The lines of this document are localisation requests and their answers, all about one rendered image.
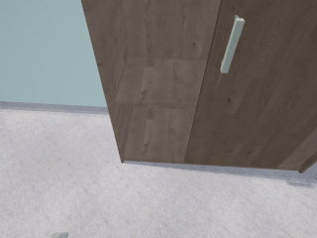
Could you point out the wardrobe door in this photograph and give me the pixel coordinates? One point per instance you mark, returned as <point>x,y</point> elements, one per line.
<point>304,151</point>
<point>259,112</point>

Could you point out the handle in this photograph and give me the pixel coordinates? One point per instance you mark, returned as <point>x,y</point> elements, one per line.
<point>232,44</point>

